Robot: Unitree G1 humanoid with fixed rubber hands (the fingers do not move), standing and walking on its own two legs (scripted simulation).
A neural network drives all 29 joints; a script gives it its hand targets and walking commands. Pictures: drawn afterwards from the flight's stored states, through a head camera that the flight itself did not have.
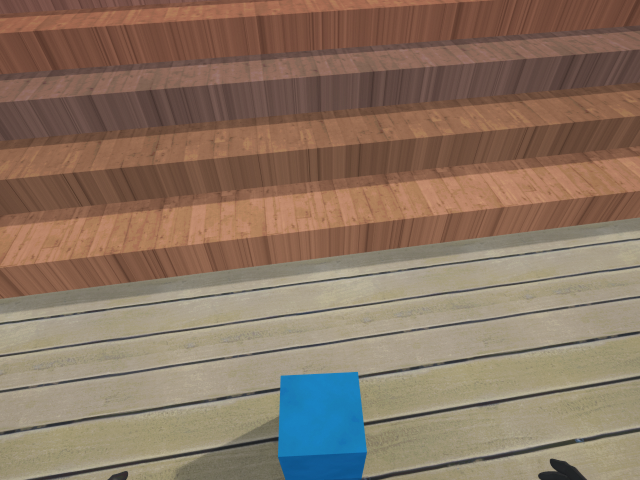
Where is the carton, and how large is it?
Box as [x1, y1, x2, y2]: [278, 372, 366, 479]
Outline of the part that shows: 357,372 281,376 278,458 285,479 361,478 366,448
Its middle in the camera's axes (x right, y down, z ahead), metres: +0.00 +0.52 +1.07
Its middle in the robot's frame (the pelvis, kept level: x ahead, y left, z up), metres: +0.43 +0.03 -0.65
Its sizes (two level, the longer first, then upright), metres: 0.210 0.200 0.250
